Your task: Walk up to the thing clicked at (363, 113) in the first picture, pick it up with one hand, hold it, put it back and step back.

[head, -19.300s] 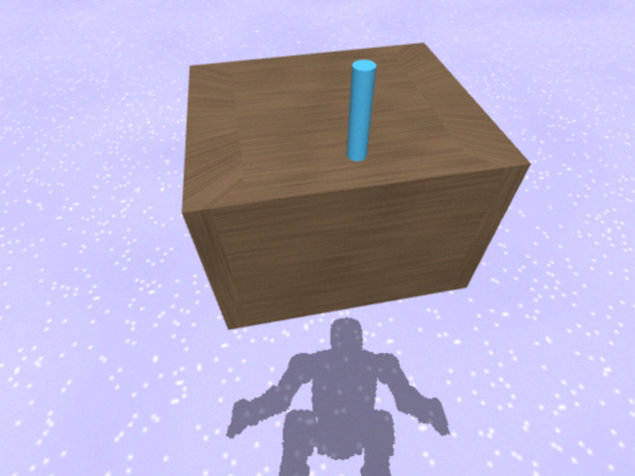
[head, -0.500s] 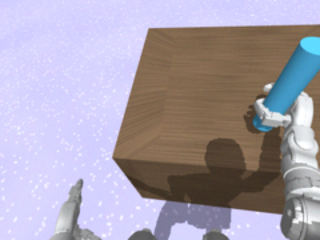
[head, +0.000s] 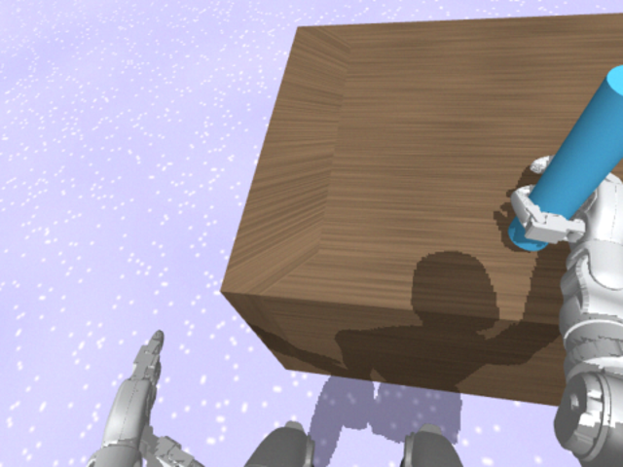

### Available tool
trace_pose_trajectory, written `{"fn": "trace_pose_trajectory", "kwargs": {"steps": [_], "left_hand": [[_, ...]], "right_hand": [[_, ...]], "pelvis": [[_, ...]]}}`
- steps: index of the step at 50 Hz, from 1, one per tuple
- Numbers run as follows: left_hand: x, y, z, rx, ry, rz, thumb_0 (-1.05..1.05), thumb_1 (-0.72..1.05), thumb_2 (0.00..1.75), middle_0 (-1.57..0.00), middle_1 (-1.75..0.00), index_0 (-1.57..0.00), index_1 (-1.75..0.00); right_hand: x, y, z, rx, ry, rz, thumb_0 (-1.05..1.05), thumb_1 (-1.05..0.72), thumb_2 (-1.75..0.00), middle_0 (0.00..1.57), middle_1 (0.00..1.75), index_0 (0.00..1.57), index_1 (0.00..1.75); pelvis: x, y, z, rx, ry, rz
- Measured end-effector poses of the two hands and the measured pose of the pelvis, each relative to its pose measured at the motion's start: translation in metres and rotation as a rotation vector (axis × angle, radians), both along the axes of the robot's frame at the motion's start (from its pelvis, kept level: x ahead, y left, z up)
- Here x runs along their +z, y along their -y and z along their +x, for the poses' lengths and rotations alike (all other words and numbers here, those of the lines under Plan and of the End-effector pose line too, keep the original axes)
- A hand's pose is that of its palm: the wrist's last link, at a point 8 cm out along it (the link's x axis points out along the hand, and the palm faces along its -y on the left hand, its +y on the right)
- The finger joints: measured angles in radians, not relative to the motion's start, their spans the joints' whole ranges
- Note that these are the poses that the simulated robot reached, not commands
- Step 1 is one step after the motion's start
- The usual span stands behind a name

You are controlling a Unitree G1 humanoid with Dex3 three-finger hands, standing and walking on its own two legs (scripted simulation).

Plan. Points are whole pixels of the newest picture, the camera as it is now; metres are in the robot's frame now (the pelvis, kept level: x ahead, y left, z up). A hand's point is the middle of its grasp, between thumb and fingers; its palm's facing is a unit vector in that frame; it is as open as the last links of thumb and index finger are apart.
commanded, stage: lower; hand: right
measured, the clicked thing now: (571, 177) +0.46 -0.23 +0.08
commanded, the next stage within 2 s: loosen in 0.84 s
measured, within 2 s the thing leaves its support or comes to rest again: rests again in 0.66 s
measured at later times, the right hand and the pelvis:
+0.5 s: hand (532, 216) +0.46 -0.22 -0.01, palm faces +0.23 +0.97 +0.02, open 7.2 cm; pelvis -0.01 +0.00 -0.03, yaw +0 degrees
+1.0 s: hand (526, 220) +0.47 -0.22 -0.03, palm faces +0.22 +0.98 +0.02, open 7.2 cm; pelvis -0.01 +0.00 -0.04, yaw +1 degrees
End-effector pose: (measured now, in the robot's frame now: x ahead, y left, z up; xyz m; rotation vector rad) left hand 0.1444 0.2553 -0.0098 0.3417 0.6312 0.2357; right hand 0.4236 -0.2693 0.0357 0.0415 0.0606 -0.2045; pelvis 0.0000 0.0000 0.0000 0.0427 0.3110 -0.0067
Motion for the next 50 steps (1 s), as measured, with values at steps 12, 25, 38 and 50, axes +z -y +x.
{"fn": "trace_pose_trajectory", "kwargs": {"steps": [12,25,38,50], "left_hand": [[-0.001,-0.009,-0.006,0.004,-0.007,0.052,-0.01,-0.54,0.07,-0.06,-0.05,-0.06,-0.05],[-0.009,-0.004,-0.007,-0.009,-0.012,0.055,-0.01,-0.53,0.06,-0.06,-0.04,-0.06,-0.05],[-0.006,-0.006,-0.010,-0.007,-0.001,0.089,-0.01,-0.53,0.06,-0.06,-0.04,-0.06,-0.05],[-0.010,-0.002,-0.009,-0.020,-0.002,0.090,-0.01,-0.53,0.05,-0.06,-0.04,-0.06,-0.05]], "right_hand": [[-0.025,0.001,0.005,-0.018,0.005,-0.004,-0.03,0.04,-1.08,0.86,1.03,0.89,1.05],[-0.044,0.002,0.009,-0.023,0.005,-0.012,-0.03,0.05,-1.09,0.86,1.03,0.89,1.05],[-0.058,0.001,0.012,-0.015,0.004,-0.013,-0.03,0.05,-1.08,0.86,1.03,0.89,1.05],[-0.062,0.002,0.014,-0.015,0.030,-0.022,-0.03,0.05,-1.08,0.87,1.03,0.89,1.05]], "pelvis": [[-0.016,-0.003,-0.003,-0.001,-0.039,0.013],[-0.030,-0.003,-0.006,-0.002,-0.068,0.024],[-0.039,-0.003,-0.009,0.000,-0.087,0.033],[-0.045,-0.001,-0.011,-0.002,-0.103,0.037]]}}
